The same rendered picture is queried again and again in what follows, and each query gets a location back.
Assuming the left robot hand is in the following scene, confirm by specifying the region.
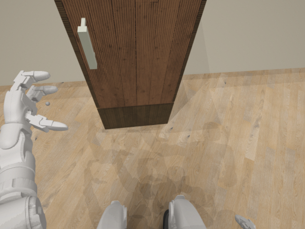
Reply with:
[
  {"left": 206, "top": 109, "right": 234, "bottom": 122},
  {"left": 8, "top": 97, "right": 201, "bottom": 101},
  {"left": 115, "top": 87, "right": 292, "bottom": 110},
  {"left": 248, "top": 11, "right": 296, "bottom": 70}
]
[{"left": 3, "top": 71, "right": 68, "bottom": 133}]

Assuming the left robot upper arm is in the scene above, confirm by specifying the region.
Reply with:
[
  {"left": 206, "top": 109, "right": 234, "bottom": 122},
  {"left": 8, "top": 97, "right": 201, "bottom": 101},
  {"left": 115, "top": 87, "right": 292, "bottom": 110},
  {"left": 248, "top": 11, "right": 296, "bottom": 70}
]
[{"left": 0, "top": 196, "right": 47, "bottom": 229}]

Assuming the right robot hand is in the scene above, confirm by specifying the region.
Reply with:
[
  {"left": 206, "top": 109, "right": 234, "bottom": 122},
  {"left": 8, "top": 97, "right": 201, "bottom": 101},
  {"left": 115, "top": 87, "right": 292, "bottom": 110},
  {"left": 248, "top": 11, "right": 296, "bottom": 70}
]
[{"left": 235, "top": 215, "right": 256, "bottom": 229}]

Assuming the left robot shin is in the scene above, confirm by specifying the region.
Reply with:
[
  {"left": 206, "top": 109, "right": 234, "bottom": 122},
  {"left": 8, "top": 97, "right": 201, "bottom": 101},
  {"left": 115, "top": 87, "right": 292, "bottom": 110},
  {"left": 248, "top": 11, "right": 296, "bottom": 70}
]
[{"left": 111, "top": 201, "right": 120, "bottom": 205}]

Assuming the handle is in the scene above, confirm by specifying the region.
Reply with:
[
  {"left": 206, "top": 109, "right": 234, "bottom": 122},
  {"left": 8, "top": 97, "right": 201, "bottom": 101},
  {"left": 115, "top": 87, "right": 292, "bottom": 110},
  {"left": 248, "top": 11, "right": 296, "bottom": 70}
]
[{"left": 77, "top": 18, "right": 97, "bottom": 69}]

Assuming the robot left thigh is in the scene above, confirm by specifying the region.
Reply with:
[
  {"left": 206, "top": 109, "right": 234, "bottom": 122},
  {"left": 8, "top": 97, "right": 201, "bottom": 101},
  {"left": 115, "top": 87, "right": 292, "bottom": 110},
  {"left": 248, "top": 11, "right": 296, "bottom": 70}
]
[{"left": 97, "top": 204, "right": 127, "bottom": 229}]

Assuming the cupboard door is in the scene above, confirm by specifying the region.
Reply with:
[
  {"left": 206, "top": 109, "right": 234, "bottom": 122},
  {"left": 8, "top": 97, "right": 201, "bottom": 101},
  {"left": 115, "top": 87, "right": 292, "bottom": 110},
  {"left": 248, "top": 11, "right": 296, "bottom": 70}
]
[{"left": 61, "top": 0, "right": 203, "bottom": 108}]

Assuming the left robot forearm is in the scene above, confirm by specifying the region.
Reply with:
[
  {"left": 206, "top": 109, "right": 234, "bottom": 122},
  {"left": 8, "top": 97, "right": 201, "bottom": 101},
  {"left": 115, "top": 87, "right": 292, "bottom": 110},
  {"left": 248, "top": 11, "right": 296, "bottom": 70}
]
[{"left": 0, "top": 123, "right": 37, "bottom": 205}]

